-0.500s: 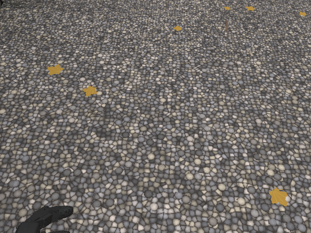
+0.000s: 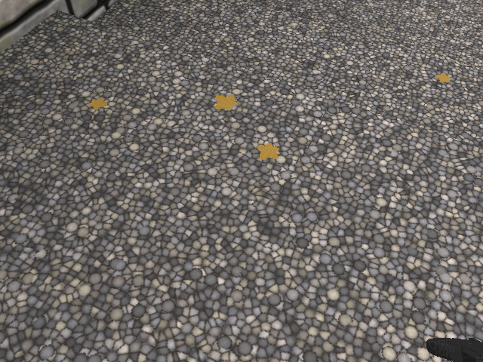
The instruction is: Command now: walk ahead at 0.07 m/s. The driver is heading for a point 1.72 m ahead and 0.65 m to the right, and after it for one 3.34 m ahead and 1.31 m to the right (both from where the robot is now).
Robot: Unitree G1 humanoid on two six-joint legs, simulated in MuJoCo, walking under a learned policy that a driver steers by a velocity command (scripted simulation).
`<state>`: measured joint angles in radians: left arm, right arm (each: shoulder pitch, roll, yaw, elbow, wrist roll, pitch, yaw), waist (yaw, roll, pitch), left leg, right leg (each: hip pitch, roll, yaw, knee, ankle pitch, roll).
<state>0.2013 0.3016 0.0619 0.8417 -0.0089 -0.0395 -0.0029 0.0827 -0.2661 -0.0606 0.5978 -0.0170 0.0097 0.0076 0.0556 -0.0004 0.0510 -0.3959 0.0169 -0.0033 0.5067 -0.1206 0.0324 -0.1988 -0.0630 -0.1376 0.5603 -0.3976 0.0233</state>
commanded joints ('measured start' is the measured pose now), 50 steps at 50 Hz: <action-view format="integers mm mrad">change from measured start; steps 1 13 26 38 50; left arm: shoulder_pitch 66 -11 -19 -18 26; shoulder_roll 41 60 136 185 168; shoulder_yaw -21 18 34 60 70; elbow -40 -83 -155 -203 -199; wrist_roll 8 -5 1 0 1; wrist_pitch -10 91 32 65 84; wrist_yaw -23 27 32 38 41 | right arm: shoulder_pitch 151 -39 -47 -52 -31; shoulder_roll -91 -127 -123 -113 -135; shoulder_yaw -14 -43 -68 -51 -37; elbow -18 62 109 114 100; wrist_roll -29 -3 11 30 18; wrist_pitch -12 -3 9 -32 -40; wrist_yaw -20 -58 -73 -41 -31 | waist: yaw -79 -52 -58 -22 -20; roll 202 152 -122 -159 121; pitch -386 -148 -121 -118 -79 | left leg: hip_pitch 526 175 -261 -74 267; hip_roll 396 290 -5 -55 240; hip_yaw -361 -46 -73 -96 -287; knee -41 -190 657 211 -171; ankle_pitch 772 144 -242 -235 238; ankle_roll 314 206 -89 -118 180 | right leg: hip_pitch -255 -198 73 52 -392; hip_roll -28 -15 -156 -112 134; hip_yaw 179 105 448 582 321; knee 313 322 -233 -197 646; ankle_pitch -335 -23 512 423 -94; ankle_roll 42 41 -225 -253 52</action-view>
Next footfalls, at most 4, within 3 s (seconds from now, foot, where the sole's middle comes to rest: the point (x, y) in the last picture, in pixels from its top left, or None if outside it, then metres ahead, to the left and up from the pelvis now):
0.36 right None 0.03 -0.13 -0.77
0.90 left None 0.12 0.07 -0.77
1.24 right None -0.03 -0.15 -0.77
2.84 right None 0.29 -0.35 -0.77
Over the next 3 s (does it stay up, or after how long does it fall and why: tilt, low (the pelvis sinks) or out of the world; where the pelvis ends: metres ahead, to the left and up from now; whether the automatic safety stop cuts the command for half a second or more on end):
stays up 0.27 -0.23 0.01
